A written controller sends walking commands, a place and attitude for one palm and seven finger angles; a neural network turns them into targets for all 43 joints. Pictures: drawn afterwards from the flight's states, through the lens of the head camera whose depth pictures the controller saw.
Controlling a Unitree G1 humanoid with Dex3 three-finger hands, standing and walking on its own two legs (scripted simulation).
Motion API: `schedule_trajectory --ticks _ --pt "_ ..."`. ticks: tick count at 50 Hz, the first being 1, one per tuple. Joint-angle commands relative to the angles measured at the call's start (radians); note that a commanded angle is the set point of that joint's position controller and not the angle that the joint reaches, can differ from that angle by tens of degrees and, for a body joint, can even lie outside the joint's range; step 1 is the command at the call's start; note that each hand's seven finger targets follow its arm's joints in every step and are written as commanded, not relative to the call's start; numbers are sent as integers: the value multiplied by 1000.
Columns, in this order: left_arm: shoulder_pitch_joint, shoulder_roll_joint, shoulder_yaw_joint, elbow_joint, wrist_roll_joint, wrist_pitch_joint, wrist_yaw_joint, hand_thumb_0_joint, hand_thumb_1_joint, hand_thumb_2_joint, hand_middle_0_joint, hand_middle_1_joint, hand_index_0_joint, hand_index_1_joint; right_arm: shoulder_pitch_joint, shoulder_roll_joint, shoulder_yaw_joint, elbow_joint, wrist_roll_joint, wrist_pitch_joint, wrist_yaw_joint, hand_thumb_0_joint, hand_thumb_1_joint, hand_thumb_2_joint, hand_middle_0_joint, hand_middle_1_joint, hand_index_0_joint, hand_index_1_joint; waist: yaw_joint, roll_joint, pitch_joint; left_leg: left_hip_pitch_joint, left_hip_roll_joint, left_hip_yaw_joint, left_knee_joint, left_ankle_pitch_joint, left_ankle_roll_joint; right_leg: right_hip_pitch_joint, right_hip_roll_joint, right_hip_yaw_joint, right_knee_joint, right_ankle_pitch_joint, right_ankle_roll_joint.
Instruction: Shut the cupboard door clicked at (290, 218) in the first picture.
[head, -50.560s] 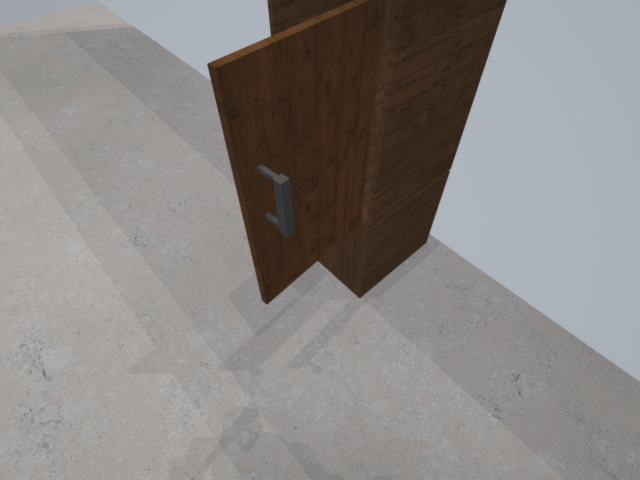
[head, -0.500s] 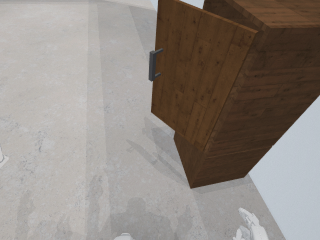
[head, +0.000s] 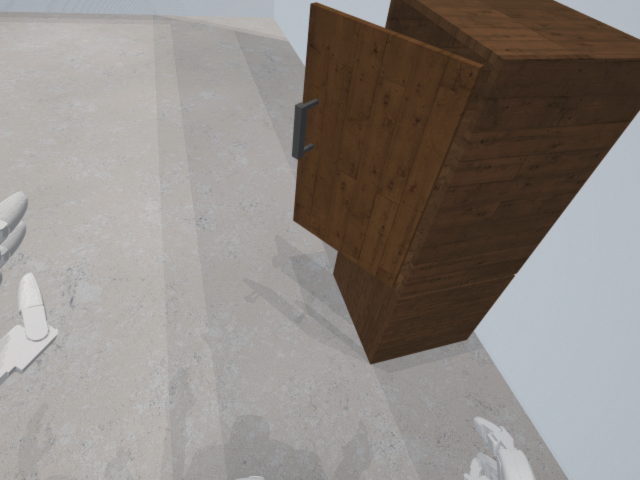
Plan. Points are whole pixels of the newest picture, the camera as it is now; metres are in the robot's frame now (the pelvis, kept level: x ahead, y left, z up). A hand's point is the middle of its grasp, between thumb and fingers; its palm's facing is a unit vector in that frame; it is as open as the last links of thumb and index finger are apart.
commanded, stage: stop stepping back and stand still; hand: left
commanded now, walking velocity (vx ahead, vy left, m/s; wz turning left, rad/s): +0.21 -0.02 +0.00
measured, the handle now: (305, 129) +0.85 +0.12 +0.00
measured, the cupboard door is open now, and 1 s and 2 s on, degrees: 33 33 33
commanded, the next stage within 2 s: let the arm hang, fingers relaxed in 0.74 s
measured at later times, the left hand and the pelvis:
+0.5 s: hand out of the picture +0.14 +0.30 +0.16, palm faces +0.43 -0.82 -0.38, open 7.4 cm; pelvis -0.06 +0.03 +0.00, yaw -3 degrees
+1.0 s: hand (108, 463) +0.14 +0.26 -0.05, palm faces +0.06 -0.92 -0.38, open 7.4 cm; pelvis -0.06 +0.04 -0.01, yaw -1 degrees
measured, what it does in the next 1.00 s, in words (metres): steps on the spot: left foot, then right foot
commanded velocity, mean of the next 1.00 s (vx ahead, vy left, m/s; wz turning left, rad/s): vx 0.08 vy -0.06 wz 0.00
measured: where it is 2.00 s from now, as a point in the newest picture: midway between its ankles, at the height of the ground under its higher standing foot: outside the picture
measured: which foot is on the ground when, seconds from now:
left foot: up 0.00-0.04, down 0.06-0.38, up 0.40-0.54, down 0.56-1.00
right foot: down 0.00-0.06, up 0.08-0.32, down 0.34-1.00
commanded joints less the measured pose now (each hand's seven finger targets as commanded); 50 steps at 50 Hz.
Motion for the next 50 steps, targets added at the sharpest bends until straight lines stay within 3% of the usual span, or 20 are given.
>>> schedule_trajectory --ticks 1,3,5,8,13,17,20,22,26,27,29,30,31,33,37,41,42,43,47,50 --pt "-197 180 114 -130 1 -30 40 0 900 900 -200 -300 -200 -300 -81 -166 -37 -154 19 -66 -51 0 -900 -900 200 300 200 300 -59 220 24 294 95 -129 -381 170 40 -174 -70 9 5 95 -46" --pt "-195 205 145 -192 4 -50 38 0 900 900 -200 -300 -200 -300 -76 -180 -50 -174 31 -108 -53 0 -900 -900 200 300 200 300 -26 261 -61 313 238 -302 -509 82 88 -86 31 -39 115 -85 -11" --pt "-119 182 161 -204 -11 -46 30 0 900 900 -200 -300 -200 -300 -60 -146 -33 -166 8 -125 -44 0 -900 -900 200 300 200 300 -56 386 -57 247 291 -442 -685 -288 59 -92 39 -24 288 -191 -8" --pt "-55 148 133 -260 1 -40 31 0 900 900 -200 -300 -200 -300 -59 -130 -26 -170 4 -137 -17 0 -900 -900 200 300 200 300 -46 255 -52 281 258 -318 -673 -255 55 -58 36 -56 222 -146 -17" --pt "34 143 109 -151 -11 17 26 0 900 900 -200 -300 -200 -300 -55 -138 -18 -174 -2 -88 -18 0 -900 -900 200 300 200 300 -59 276 -7 182 143 -156 -656 -265 -40 151 78 -168 -86 -111 -45" --pt "-37 237 194 -104 -15 30 30 0 900 900 -200 -300 -200 -300 -45 -132 -28 -158 -20 -45 -22 0 -900 -900 200 300 200 300 -73 68 -27 219 64 -73 -283 -58 -5 26 -149 61 -241 -165 -153" --pt "-72 159 125 -44 -18 38 35 0 900 900 -200 -300 -200 -300 -36 -138 -43 -140 10 -34 -17 0 -900 -900 200 300 200 300 -58 -137 51 105 21 -71 95 -51 12 -137 -320 281 -322 -449 -250" --pt "-156 159 105 -73 -6 21 39 0 900 900 -200 -300 -200 -300 -57 -149 -37 -137 11 -38 -14 0 -900 -900 200 300 200 300 -68 -62 116 29 45 -76 129 -60 22 -129 -317 234 -291 -366 -245" --pt "-255 169 85 -132 23 -21 55 0 900 900 -200 -300 -200 -300 -68 -138 -22 -123 4 -74 -36 0 -900 -900 200 300 200 300 -71 78 136 275 37 4 -186 -12 47 -200 -219 75 -174 -313 -173" --pt "-262 182 95 -161 18 -27 54 0 900 900 -200 -300 -200 -300 -71 -153 -28 -130 10 -86 -44 0 -900 -900 200 300 200 300 -76 163 145 324 60 -46 -280 -43 58 -231 -177 36 -85 -287 -143" --pt "-226 179 126 -219 16 -49 54 0 900 900 -200 -300 -200 -300 -69 -166 -26 -146 8 -101 -42 0 -900 -900 200 300 200 300 -60 410 112 341 256 -390 -513 -203 135 -262 -5 -92 200 -216 -50" --pt "-202 200 151 -196 12 -54 49 0 900 900 -200 -300 -200 -300 -60 -139 -12 -134 -4 -110 -39 0 -900 -900 200 300 200 300 -70 428 101 251 318 -531 -642 -337 141 -208 4 -78 331 -237 -37" --pt "-188 204 166 -185 14 -54 46 0 900 900 -200 -300 -200 -300 -57 -128 -15 -136 -14 -116 -35 0 -900 -900 200 300 200 300 -66 345 108 206 334 -542 -664 -334 151 -177 -16 -37 376 -192 -36" --pt "-140 188 166 -167 11 -54 38 0 900 900 -200 -300 -200 -300 -56 -123 -18 -129 -11 -124 -24 0 -900 -900 200 300 200 300 -52 191 68 206 303 -396 -606 -189 149 -91 -29 -47 257 -142 -27" --pt "10 137 144 -104 4 -28 29 0 900 900 -200 -300 -200 -300 -41 -142 -20 -154 5 -111 -13 0 -900 -900 200 300 200 300 -59 253 3 167 175 -154 -525 -152 64 118 -2 -118 -44 -4 -30" --pt "-44 144 144 -53 -4 -15 32 0 900 900 -200 -300 -200 -300 -41 -135 -18 -149 7 -95 -19 0 -900 -900 200 300 200 300 -60 108 2 155 133 -114 -439 -77 49 107 -46 -43 -92 47 -38" --pt "-112 -71 -303 612 47 96 -108 0 900 900 -200 -300 -200 -300 -114 -236 -59 39 42 -166 71 0 -900 -900 200 300 200 300 -86 51 45 204 135 -76 -211 205 38 -58 -145 -59 -24 279 -56" --pt "-125 -64 -280 652 59 191 -139 0 900 900 -200 -300 -200 -300 -39 -235 -64 34 35 -79 69 0 -900 -900 200 300 200 300 -79 26 -1 254 128 -82 -184 308 32 -84 -180 -2 -8 370 -74" --pt "-251 -43 -313 821 67 210 -151 0 900 900 -200 -300 -200 -300 -23 -215 -41 46 10 1 56 0 -900 -900 200 300 200 300 -69 -144 -16 256 92 -107 -131 329 63 -106 -176 -4 22 351 -113" --pt "-309 -55 -337 1004 62 222 -140 0 900 900 -200 -300 -200 -300 -15 -168 -21 81 -5 47 55 0 -900 -900 200 300 200 300 -73 -116 18 266 57 -110 -163 241 57 -128 -191 16 -34 173 -126"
